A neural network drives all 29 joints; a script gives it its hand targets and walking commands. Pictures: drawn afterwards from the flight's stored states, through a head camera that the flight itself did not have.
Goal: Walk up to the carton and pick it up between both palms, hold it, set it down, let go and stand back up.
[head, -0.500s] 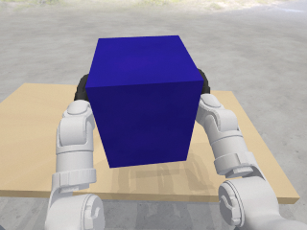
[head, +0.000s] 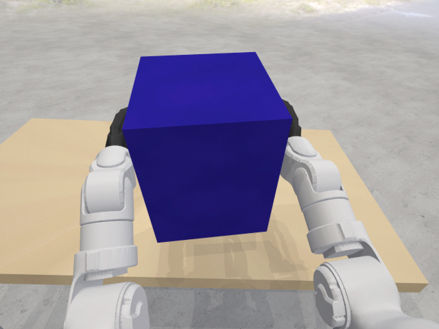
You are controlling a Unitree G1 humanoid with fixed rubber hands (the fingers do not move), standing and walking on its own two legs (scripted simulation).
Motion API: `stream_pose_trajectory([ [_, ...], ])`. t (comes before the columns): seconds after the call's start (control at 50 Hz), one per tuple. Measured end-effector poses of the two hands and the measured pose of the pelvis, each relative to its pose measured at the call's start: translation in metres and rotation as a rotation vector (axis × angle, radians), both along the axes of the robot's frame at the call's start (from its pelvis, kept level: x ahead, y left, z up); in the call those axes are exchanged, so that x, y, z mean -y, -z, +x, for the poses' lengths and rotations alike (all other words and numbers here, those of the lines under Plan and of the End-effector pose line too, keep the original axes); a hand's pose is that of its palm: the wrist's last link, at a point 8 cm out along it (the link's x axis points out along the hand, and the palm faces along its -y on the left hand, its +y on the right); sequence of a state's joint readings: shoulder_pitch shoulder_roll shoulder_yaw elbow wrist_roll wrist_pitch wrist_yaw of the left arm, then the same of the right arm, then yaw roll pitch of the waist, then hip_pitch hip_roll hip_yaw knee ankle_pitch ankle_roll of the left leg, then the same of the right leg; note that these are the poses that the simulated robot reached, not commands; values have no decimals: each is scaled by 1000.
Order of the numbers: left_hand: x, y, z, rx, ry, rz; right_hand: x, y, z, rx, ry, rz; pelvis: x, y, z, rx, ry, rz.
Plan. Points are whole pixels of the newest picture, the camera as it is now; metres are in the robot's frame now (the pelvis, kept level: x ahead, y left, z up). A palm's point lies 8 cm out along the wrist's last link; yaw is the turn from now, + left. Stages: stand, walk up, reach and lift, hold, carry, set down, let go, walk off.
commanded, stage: hold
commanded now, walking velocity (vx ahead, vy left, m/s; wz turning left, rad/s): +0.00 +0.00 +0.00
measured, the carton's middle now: (206, 147) +0.37 +0.00 +0.21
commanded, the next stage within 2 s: none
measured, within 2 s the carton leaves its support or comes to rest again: neither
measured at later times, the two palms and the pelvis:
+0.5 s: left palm (118, 150) +0.36 +0.15 +0.22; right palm (288, 141) +0.36 -0.14 +0.23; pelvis +0.00 +0.00 +0.00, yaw +0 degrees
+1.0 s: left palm (118, 151) +0.36 +0.15 +0.21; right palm (288, 141) +0.36 -0.14 +0.23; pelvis +0.00 +0.00 +0.00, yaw +0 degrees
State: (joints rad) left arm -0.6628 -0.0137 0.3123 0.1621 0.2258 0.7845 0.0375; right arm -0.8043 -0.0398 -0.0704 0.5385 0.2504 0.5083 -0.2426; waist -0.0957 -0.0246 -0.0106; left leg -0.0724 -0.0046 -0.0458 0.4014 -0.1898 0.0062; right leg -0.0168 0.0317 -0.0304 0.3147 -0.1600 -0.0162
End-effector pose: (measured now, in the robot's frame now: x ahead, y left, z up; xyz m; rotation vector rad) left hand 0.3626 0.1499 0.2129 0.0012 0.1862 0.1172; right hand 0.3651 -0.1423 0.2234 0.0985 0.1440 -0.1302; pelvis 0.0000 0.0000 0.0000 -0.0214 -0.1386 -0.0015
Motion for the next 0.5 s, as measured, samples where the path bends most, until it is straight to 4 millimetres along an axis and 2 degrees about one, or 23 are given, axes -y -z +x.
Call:
stream_pose_trajectory([
  [0.5,0,-4,-4,3,-4,-1,0,-2,-3,4,-2,5,0,0,-3,5,1,1],
])
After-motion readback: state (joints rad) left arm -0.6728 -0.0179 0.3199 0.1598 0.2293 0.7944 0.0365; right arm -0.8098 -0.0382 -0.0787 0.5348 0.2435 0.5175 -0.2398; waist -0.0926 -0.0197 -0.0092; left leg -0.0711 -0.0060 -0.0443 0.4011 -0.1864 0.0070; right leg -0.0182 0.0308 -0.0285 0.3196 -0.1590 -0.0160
